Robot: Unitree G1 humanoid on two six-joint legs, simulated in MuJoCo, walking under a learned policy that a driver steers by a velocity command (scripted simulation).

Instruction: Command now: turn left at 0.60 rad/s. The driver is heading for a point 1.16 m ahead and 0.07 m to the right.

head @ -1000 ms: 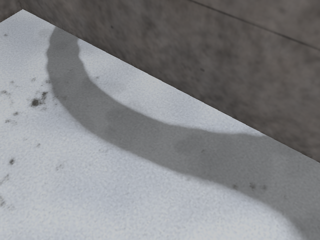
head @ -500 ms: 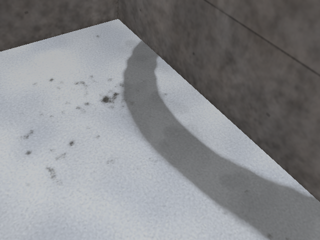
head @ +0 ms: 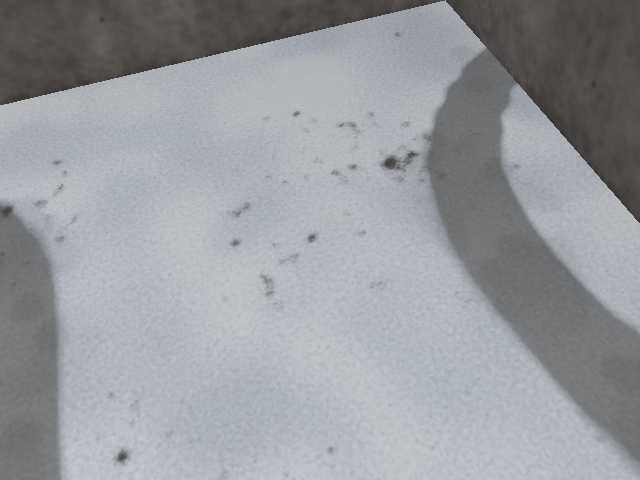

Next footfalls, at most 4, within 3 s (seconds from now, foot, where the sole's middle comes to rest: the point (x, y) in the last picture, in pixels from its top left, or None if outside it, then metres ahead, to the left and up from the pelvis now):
0.30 left None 0.01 0.12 -0.78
0.64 right None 0.01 -0.09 -0.78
1.22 right None -0.06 -0.08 -0.78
1.84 left None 0.27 0.09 -0.78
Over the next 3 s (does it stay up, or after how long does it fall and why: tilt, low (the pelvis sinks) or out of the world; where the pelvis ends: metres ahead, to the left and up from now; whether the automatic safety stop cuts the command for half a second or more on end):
stays up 0.78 0.06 -0.01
